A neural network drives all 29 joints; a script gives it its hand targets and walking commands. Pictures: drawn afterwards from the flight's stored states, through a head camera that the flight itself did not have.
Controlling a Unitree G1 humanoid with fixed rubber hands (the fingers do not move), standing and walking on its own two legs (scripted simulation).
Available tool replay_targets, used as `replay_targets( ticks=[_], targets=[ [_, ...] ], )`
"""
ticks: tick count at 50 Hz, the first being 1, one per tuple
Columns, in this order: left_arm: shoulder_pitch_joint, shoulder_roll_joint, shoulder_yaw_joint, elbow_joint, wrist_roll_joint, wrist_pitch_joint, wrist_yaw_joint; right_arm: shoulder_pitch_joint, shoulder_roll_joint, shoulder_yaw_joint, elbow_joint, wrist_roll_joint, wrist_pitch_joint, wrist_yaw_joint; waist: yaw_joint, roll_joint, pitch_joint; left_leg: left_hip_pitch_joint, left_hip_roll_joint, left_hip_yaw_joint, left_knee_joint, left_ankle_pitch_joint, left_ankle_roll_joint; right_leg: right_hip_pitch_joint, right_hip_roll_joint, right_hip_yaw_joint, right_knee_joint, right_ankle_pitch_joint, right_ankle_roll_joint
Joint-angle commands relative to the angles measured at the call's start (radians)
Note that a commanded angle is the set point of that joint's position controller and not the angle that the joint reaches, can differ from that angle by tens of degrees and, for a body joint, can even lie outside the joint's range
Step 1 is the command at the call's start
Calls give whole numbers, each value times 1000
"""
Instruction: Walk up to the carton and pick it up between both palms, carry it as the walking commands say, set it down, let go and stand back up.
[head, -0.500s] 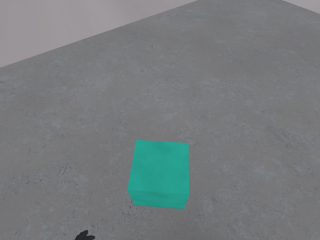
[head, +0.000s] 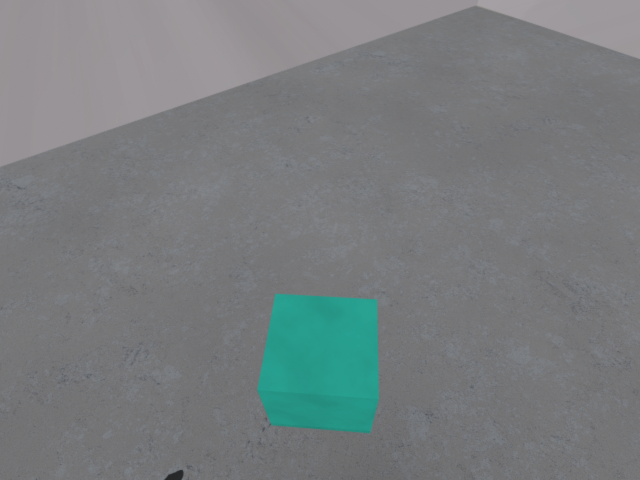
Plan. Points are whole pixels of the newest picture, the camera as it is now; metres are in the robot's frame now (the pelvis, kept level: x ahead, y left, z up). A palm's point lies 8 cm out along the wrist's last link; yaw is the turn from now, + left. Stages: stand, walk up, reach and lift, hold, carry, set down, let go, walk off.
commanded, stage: walk up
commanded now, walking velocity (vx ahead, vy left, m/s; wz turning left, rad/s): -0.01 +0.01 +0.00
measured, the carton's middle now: (323, 363) +0.53 +0.04 -0.62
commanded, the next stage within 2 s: none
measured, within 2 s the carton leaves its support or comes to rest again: neither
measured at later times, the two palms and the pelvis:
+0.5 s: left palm out of the picture +0.02 +0.24 -0.11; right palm out of the picture +0.01 -0.25 -0.13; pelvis -0.05 +0.00 +0.00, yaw +0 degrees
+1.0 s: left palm out of the picture +0.01 +0.34 -0.13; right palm out of the picture +0.04 -0.18 -0.12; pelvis -0.01 +0.07 +0.00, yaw +2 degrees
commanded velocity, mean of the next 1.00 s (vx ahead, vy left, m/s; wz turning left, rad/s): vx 0.10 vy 0.05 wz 0.00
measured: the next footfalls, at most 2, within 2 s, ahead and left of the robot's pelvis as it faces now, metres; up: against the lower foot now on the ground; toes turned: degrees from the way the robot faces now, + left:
left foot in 0.92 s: +0.03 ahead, +0.16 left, +0.00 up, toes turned +8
right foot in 1.46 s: +0.16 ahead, -0.07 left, +0.00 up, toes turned -5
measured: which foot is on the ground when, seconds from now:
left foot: down 0.00-0.68, up 0.70-0.90, down 0.92-1.00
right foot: down 0.00-0.94, up 0.96-1.00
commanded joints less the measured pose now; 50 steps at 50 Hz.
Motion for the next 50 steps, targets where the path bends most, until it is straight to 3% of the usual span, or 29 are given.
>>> replay_targets(
  ticks=[1, 3, 5, 8, 9, 10, 14, 17, 20, 22, 23, 26, 28, 29, 31, 32, 33, 34, 35, 38, 40, 41, 42, 44, 45, 46, 47, 48, 50],
  targets=[
    [33, 101, 13, 44, 6, -8, 0, 63, -73, -31, -33, -4, -21, 8, 9, -87, 21, 24, 100, -112, -194, 160, 28, 17, -53, 85, -134, 195, -49],
    [25, 97, 15, 29, 18, -3, 2, 34, -80, -40, -47, -5, -13, 11, 12, -85, 17, 15, 94, -104, -185, 92, 38, 22, -55, 86, -160, 145, -44],
    [50, 107, 15, 31, 19, -14, -7, 44, -74, -41, -36, -12, -23, 15, 7, -6, -3, 23, 84, -100, -174, 93, 26, 9, -67, 101, -153, 132, -50],
    [44, 118, 14, 33, 21, -13, -5, 57, -63, -35, -23, -11, -16, 15, 4, -131, 56, 9, 64, -82, -131, 66, 20, -52, -93, 136, -228, 63, -60],
    [61, 111, 15, 37, 16, -12, -5, 38, -61, -38, -35, -16, -16, 19, 4, -82, 50, 0, 61, -72, -124, 79, 14, -38, -94, 150, -253, 43, -63],
    [12, 133, 20, 19, 22, -8, -6, 78, -53, -36, -24, -14, -10, 17, -6, -119, 75, -22, 37, -69, -125, 64, -3, -54, -113, 171, -271, -32, -72],
    [8, 167, 24, 12, 27, -9, -8, 114, -69, -49, -16, -16, -12, 24, -28, -82, 77, 1, 6, -51, -118, -16, 1, -131, -127, 217, -318, -204, -69],
    [13, 154, 29, -4, 26, 0, -11, 115, -65, -34, -4, -21, -6, 24, -17, -162, 100, -38, 38, -97, -167, -55, 17, -152, -104, 157, -287, -214, -57],
    [40, 159, 25, 7, 23, -1, -11, 102, -78, -39, -7, -20, -10, 26, -11, -68, 87, -65, 39, -91, -178, -89, 19, -117, -99, 159, -277, -208, -59],
    [7, 158, 24, 3, 23, 5, -17, 74, -106, -44, -21, -27, -9, 23, -3, -89, 134, -105, 52, -107, -204, -169, 14, -147, -68, 140, -263, -256, -33],
    [17, 154, 26, 11, 23, 12, -18, 48, -103, -46, -21, -30, -12, 22, -2, -22, 183, -142, 65, -116, -232, -204, 10, -139, -69, 129, -243, -241, -39],
    [41, 145, 23, -5, 23, 6, -17, 74, -110, -47, -13, -22, -9, 23, 1, -48, 120, -143, 77, -146, -239, -228, 21, -117, -49, 100, -224, -242, -30],
    [39, 145, 20, -4, 22, 1, -21, 37, -114, -49, -40, -26, -11, 28, 3, 25, 141, -136, 73, -128, -230, -204, 15, -140, -54, 121, -210, -212, -38],
    [44, 141, 22, -3, 26, -1, -21, 48, -113, -52, -48, -25, -5, 30, 3, -31, 91, -101, 76, -132, -216, -182, 22, -128, -35, 102, -202, -203, -31],
    [56, 146, 40, 1, 26, -13, -19, 53, -111, -45, -34, -28, -7, 28, 10, -42, 65, -131, 61, -96, -156, -176, 18, -100, -94, 155, -261, -290, -54],
    [97, 180, 48, 29, 30, -17, -15, 27, -132, -61, -45, -24, -9, 26, 30, -60, 92, -191, 40, -58, -87, -214, 6, -72, -150, 258, -313, -413, -87],
    [193, 254, 62, 65, 38, -16, -10, 0, -135, -79, -50, -29, -17, 44, 62, -157, 84, -281, 26, -42, 43, -324, -3, 20, -264, 377, -331, -591, -138],
    [222, 305, 81, 74, 40, -12, 5, -51, -128, -82, -62, -29, -3, 59, 69, -192, 76, -341, -18, -3, 329, -212, -32, 8, -428, 576, -463, -707, -187],
    [209, 307, 89, 78, 39, -21, 11, -63, -127, -80, -77, -30, 4, 67, 60, -161, 88, -422, 38, -67, 412, -152, -21, 29, -456, 560, -474, -697, -199],
    [114, 252, 74, 55, 43, -27, 14, -18, -102, -72, -57, -25, -7, 73, 14, -125, 107, -346, 38, -57, 380, -61, -14, 1, -358, 352, -444, -438, -147],
    [104, 247, 86, 61, 47, -38, 5, 26, -64, -51, -46, -14, -16, 81, 5, -219, 42, -201, 22, -20, 224, -126, -4, 25, -278, 207, -377, -320, -119],
    [94, 224, 86, 51, 51, -37, 0, 46, -38, -45, -18, -17, -23, 76, -2, -161, 47, -134, -3, 25, 106, -150, -6, 29, -242, 167, -319, -233, -119],
    [81, 238, 86, 59, 47, -33, -1, 75, -41, -44, -18, -12, -21, 79, -12, -252, 24, -78, -22, 39, 40, -100, -17, 6, -230, 122, -284, -232, -103],
    [92, 210, 71, 44, 47, -28, -4, 135, -81, -50, 7, -10, -34, 64, -38, -123, 10, 85, -20, 10, -168, -52, -13, -61, -162, 80, -101, -251, -87],
    [91, 143, 50, 25, 44, -29, -9, 253, -165, -69, 36, -21, -39, 62, -92, 100, -36, 232, 146, -215, -256, -201, 42, -259, -91, -3, 122, -294, -34],
    [28, 110, 40, -30, 44, -21, -12, 286, -253, -90, 19, -21, -38, 49, -98, 280, 10, 172, 349, -519, -411, -455, 99, -408, -20, -38, 363, -318, -8],
    [-21, 122, 47, -46, 46, -15, -17, 246, -252, -97, 16, -18, -35, 41, -76, 246, 58, 96, 372, -514, -482, -540, 133, -442, -30, 41, 487, -283, -20],
    [0, 119, 41, -23, 44, -15, -30, 198, -254, -104, -13, -19, -55, 27, -37, 113, 70, 74, 391, -492, -457, -468, 62, -429, -52, 105, 531, -187, -17],
    [24, 104, 43, 21, 46, -20, -44, 137, -186, -97, -23, -12, -73, 24, -27, 71, 58, 129, 339, -344, -415, -207, 51, -385, -57, 72, 527, -65, -17]
  ],
)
